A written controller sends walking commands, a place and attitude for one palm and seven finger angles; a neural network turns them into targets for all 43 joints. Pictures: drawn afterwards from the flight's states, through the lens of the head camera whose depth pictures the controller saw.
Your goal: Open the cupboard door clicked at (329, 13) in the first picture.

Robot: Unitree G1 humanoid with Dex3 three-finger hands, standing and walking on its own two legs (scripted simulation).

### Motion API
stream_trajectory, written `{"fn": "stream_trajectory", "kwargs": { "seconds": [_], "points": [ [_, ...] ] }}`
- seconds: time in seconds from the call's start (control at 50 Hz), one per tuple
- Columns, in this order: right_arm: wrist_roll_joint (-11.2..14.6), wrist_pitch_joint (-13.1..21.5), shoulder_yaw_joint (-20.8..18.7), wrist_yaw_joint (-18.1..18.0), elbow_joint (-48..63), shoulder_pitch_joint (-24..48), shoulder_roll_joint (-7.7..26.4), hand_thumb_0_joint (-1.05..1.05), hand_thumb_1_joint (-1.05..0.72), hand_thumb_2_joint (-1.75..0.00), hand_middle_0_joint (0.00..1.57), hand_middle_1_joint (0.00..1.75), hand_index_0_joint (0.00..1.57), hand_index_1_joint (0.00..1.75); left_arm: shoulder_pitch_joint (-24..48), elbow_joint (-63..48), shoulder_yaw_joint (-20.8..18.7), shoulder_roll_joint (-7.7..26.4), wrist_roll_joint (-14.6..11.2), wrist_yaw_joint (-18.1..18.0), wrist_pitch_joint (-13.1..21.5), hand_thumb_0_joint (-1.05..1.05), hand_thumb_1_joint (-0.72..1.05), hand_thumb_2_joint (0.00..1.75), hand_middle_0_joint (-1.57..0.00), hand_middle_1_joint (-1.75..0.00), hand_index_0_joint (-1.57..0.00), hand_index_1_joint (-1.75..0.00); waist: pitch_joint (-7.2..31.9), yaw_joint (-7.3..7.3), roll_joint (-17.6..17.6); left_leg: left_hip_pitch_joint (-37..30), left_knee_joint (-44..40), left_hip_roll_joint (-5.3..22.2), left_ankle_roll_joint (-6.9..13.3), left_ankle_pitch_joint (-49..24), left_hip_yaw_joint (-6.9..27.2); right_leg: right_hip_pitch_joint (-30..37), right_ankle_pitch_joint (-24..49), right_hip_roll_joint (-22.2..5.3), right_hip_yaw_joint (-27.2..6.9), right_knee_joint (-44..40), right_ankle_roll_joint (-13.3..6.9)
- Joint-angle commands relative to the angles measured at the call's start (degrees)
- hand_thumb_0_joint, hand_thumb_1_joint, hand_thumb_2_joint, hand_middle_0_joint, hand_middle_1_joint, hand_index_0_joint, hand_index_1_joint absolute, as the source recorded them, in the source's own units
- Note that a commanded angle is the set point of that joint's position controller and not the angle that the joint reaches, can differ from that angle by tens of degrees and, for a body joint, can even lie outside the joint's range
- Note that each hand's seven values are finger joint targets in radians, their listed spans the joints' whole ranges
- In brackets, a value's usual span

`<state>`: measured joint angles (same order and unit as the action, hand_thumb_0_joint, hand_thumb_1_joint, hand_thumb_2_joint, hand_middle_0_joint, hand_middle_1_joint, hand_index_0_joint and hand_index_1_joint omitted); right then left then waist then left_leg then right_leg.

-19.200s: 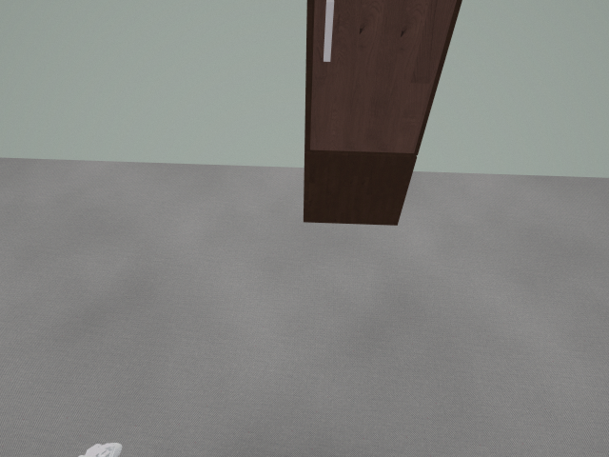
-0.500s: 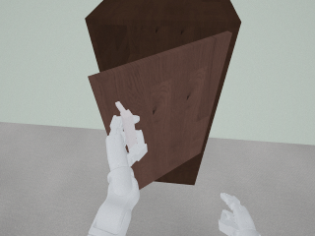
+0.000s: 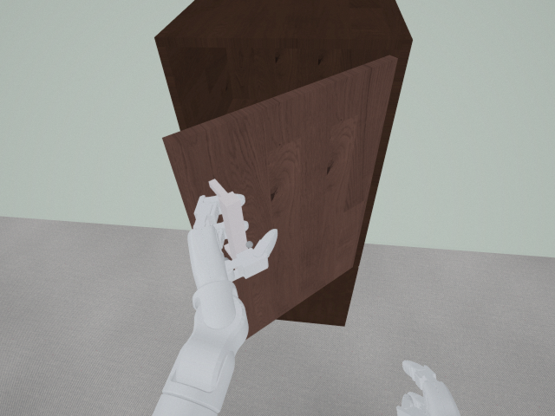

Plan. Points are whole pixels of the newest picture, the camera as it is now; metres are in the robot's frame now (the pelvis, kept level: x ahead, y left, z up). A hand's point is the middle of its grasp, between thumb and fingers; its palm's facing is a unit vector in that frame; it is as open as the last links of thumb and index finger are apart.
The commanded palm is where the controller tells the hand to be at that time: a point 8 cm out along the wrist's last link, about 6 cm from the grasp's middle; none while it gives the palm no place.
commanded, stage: open thumb and fingers to let go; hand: left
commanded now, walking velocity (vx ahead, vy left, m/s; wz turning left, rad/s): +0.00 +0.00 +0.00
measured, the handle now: (229, 229) +0.36 +0.10 +0.10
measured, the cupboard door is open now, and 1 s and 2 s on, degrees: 42 43 42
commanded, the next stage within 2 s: slide the hand sideways off the handle in 0.48 s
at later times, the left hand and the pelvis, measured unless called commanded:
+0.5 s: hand (252, 243) +0.32 +0.06 +0.11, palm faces +0.31 -0.95 -0.02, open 14.8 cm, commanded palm +0.28 +0.10 +0.10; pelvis -0.02 +0.02 +0.00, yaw -1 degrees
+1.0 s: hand (246, 263) +0.29 +0.07 +0.11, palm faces -0.13 -0.99 -0.01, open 16.1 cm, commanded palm +0.26 +0.13 +0.10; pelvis -0.02 +0.02 +0.00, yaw -1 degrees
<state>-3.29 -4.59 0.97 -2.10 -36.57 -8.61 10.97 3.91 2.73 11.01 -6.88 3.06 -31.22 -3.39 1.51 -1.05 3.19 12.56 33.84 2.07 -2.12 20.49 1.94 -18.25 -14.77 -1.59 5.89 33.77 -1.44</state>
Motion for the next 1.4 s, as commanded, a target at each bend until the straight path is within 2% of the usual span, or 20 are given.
{"fn": "stream_trajectory", "kwargs": {
  "seconds": [0.0, 0.08, 0.12, 0.44, 0.56, 0.58, 0.6, 0.62, 0.68, 0.7, 0.76, 0.78, 0.88, 0.96, 1.0, 1.08, 1.12, 1.22, 1.32, 1.38],
  "points": [
    [0.28, 3.39, -1.05, -0.91, 9.27, 9.37, 3.36, 0.0, -0.9, -0.9, 0.2, 0.3, 0.2, 0.3, 20.15, -9.07, -0.17, -2.66, 1.46, -0.13, 4.48, 0.0, -0.36, 0.36, -0.31, -1.22, -0.31, -1.22, 8.87, -0.04, -9.05, 3.04, -4.18, -3.39, 2.82, -7.56, -2.25, 7.77, -1.18, -1.35, -5.18, -9.9, -0.02],
    [0.4, 3.66, -1.36, -0.77, 9.01, 9.13, 3.45, 0.0, -0.9, -0.9, 0.2, 0.3, 0.2, 0.3, 20.62, -6.98, -0.15, -3.23, 1.99, -0.96, 5.04, 0.0, -0.5, 0.3, -0.3, -1.2, -0.3, -1.2, 9.94, -0.52, -8.84, 2.98, -5.12, -3.16, 2.61, -8.01, -2.16, 8.2, -0.71, -0.98, -4.15, -9.2, -0.36],
    [0.33, 3.8, -1.29, -0.55, 8.84, 9.03, 3.39, 0.0, -0.9, -0.9, 0.2, 0.3, 0.2, 0.3, 23.05, -6.75, 0.83, -4.34, 2.27, -1.5, 5.19, 0.0, -0.5, 0.3, -0.28, -1.1, -0.28, -1.1, 9.7, -0.12, -6.95, 2.89, -5.3, -3.13, 2.56, -7.98, -2.26, 7.32, -0.22, -0.81, -3.72, -8.47, -0.48],
    [0.24, 3.07, -1.09, 0.44, 7.68, 9.43, 3.19, 0.0, -0.9, -0.9, 0.2, 0.3, 0.2, 0.3, 31.31, -1.09, 3.52, -8.41, 3.0, -4.74, 4.16, 0.0, -0.5, 0.3, -0.15, -0.3, -0.15, -0.3, 10.06, 0.51, -6.53, 4.96, -5.79, -2.63, 1.77, -5.87, -1.19, 4.0, -1.29, 0.23, -1.58, -4.85, -0.94],
    [0.2, 3.14, -1.13, 0.36, 7.59, 9.35, 3.19, 0.0, -0.9, -0.9, 0.2, 0.3, 0.2, 0.3, 33.22, -0.46, 3.75, -8.62, 3.04, -5.1, 4.07, 0.0, -0.5, 0.3, -0.15, -0.3, -0.15, -0.3, 10.88, 0.72, -8.24, 5.71, -5.02, -2.76, 1.91, -5.16, -0.93, 3.39, -2.21, 0.29, -1.74, -4.52, -0.88],
    [0.14, 3.26, -1.41, 0.15, 6.08, 3.23, 5.02, 0.0, -0.9, -0.9, 0.2, 0.3, 0.2, 0.3, 29.87, 0.81, 14.79, -4.39, 7.86, 7.13, 6.58, 0.0, -0.5, 0.3, -0.15, -0.3, -0.15, -0.3, 6.52, 5.17, -11.42, 3.99, -4.64, -1.89, 2.94, -6.48, -1.05, 0.92, 2.51, -0.01, -2.76, -3.52, -0.95],
    [0.44, 3.67, -1.36, -0.57, 8.34, 2.96, 5.17, 0.0, -0.9, -0.9, 0.2, 0.3, 0.2, 0.3, 33.37, -3.65, 10.51, -0.23, 5.91, 13.46, 9.43, 0.0, -0.5, 0.3, -0.15, -0.3, -0.15, -0.3, 12.72, 3.44, -7.82, 2.99, -3.96, -2.45, 3.21, -8.26, -1.53, 2.97, 5.46, -0.12, -2.8, -2.26, -1.21],
    [0.77, 4.33, -1.12, -1.27, 9.08, 3.15, 4.94, 0.0, -0.9, -0.9, 0.2, 0.3, 0.2, 0.3, 34.98, -5.32, 10.21, 1.51, 4.9, 18.16, 11.19, 0.0, -0.5, 0.3, -0.15, -0.3, -0.15, -0.3, 14.87, 3.18, -5.62, 1.74, -3.5, -2.73, 3.35, -8.83, -1.55, 4.19, 6.9, -0.33, -3.24, -1.6, -1.21],
    [2.86, 6.8, 0.58, -2.58, 10.43, 3.68, 5.33, 0.0, -0.9, -0.9, 0.2, 0.3, 0.2, 0.3, 35.88, -1.1, 9.97, 1.85, -2.34, 30.73, 11.57, 0.0, -0.5, 0.3, -0.15, -0.3, -0.15, -0.3, 10.26, 4.24, -3.0, 2.76, -4.37, -2.96, 3.11, -3.46, -0.73, 2.56, 2.57, -0.04, -3.05, -2.31, -1.4],
    [3.48, 7.89, 0.98, -2.9, 10.88, 4.1, 5.14, 0.0, -0.9, -0.9, 0.2, 0.3, 0.2, 0.3, 36.84, -1.23, 8.2, 1.49, -5.53, 32.5, 10.91, 0.0, -0.5, 0.3, -0.15, -0.3, -0.15, -0.3, 9.35, 4.03, -2.36, 3.24, -5.01, -3.01, 2.79, -1.92, -0.18, 2.06, 0.89, 0.11, -2.61, -2.47, -1.24],
    [4.18, 10.7, 1.1, -2.59, 11.53, 4.38, 5.47, 0.0, -0.9, -0.9, 0.2, 0.3, 0.2, 0.3, 30.87, -0.61, 2.91, 1.83, -10.6, 32.62, 8.55, 0.0, -0.5, 0.3, -0.15, -0.3, -0.15, -0.3, 8.96, 2.0, -8.38, 5.58, -5.9, -2.83, 2.38, -0.57, 0.6, 2.73, -1.94, 0.63, -1.68, -3.14, -0.49],
    [4.17, 11.42, 1.08, -2.1, 11.6, 4.31, 5.49, 0.0, -0.9, -0.9, 0.2, 0.3, 0.2, 0.3, 28.31, -0.88, 1.9, 2.02, -11.03, 31.98, 8.38, 0.0, -0.5, 0.3, -0.15, -0.3, -0.15, -0.3, 8.04, 1.07, -7.61, 6.03, -6.31, -2.8, 2.1, -0.71, 0.65, 2.78, -2.24, 0.6, -1.48, -3.03, -0.48],
    [3.64, 12.71, 0.31, 0.25, 12.64, 3.27, 5.76, 0.0, -0.9, -0.9, 0.2, 0.3, 0.2, 0.3, 19.0, -7.2, -1.5, 6.94, -7.51, 28.55, 8.71, 0.0, -0.5, 0.3, -0.15, -0.3, -0.15, -0.3, 8.98, -1.02, -7.35, 6.82, -5.86, -2.65, 2.05, -3.86, -0.67, 4.79, -0.09, 0.24, -2.29, -2.92, -0.38],
    [3.47, 12.09, 0.44, 0.02, 13.55, 4.3, 5.81, 0.0, -0.9, -0.9, 0.2, 0.3, 0.2, 0.3, 15.81, -10.86, -6.13, 12.02, -7.1, 28.58, 7.86, 0.0, -0.5, 0.3, -0.15, -0.3, -0.15, -0.3, 8.72, -1.62, -8.47, 7.94, -5.63, -2.98, 2.59, -2.48, -2.26, 6.87, -1.7, -0.12, -4.43, -4.88, -0.01],
    [3.43, 11.45, 0.77, -0.17, 14.01, 5.0, 5.5, 0.0, -0.9, -0.9, 0.2, 0.3, 0.2, 0.3, 11.75, -12.44, -8.98, 14.33, -7.4, 28.85, 7.16, 0.0, -0.5, 0.3, -0.15, -0.3, -0.15, -0.3, 8.66, -2.8, -6.35, 7.96, -6.2, -3.11, 2.47, -2.92, -2.74, 8.68, -1.32, -0.38, -5.07, -5.45, -0.14],
    [3.8, 10.61, 0.85, -0.83, 14.13, 6.03, 5.31, 0.0, -0.9, -0.9, 0.2, 0.3, 0.2, 0.3, 6.6, -14.38, -13.06, 16.94, -9.21, 29.9, 6.27, 0.0, -0.5, 0.3, -0.15, -0.3, -0.15, -0.3, 7.01, -2.76, -8.35, 8.38, -6.02, -3.1, 2.55, -2.71, -3.43, 9.73, -3.13, -0.32, -6.37, -7.48, 0.28],
    [3.84, 10.86, 0.94, -0.87, 14.6, 6.03, 5.14, 0.0, -0.9, -0.9, 0.2, 0.3, 0.2, 0.3, 5.9, -17.36, -11.69, 15.52, -9.69, 30.38, 6.47, 0.0, -0.5, 0.3, -0.15, -0.3, -0.15, -0.3, 6.32, -2.38, -5.62, 7.39, -6.17, -3.09, 2.51, -3.14, -3.41, 9.13, -2.41, -0.2, -6.04, -7.31, 0.22],
    [3.57, 11.44, 0.47, -0.66, 15.01, 4.51, 5.35, 0.0, -0.9, -0.9, 0.2, 0.3, 0.2, 0.3, -3.16, -22.14, -13.05, 16.61, -10.11, 31.27, 7.35, 0.0, -0.5, 0.3, -0.15, -0.3, -0.15, -0.3, 9.06, -2.31, -6.12, 5.84, -5.36, -2.84, 2.56, -9.38, -3.67, 11.49, 8.41, 0.28, -4.81, -4.84, 0.42],
    [3.43, 12.74, 0.11, -0.51, 15.84, 3.22, 5.55, 0.0, -0.9, -0.9, 0.2, 0.3, 0.2, 0.3, -7.94, -27.76, -11.38, 16.26, -9.81, 32.71, 8.64, 0.0, -0.5, 0.3, -0.15, -0.3, -0.15, -0.3, 9.72, -1.68, -4.22, 4.45, -4.43, -2.72, 2.51, -12.14, -3.34, 10.45, 12.52, 0.62, -3.64, -2.84, 0.39],
    [3.42, 13.49, 0.04, -0.63, 15.7, 2.28, 5.9, 0.0, -0.9, -0.9, 0.2, 0.3, 0.2, 0.3, -12.58, -28.55, -13.15, 18.11, -10.26, 33.85, 9.14, 0.0, -0.5, 0.3, -0.15, -0.3, -0.15, -0.3, 9.41, -1.69, -5.0, 5.12, -3.53, -2.73, 2.54, -13.63, -3.18, 10.58, 14.95, 0.71, -3.59, -2.2, 0.44]
  ]
}}
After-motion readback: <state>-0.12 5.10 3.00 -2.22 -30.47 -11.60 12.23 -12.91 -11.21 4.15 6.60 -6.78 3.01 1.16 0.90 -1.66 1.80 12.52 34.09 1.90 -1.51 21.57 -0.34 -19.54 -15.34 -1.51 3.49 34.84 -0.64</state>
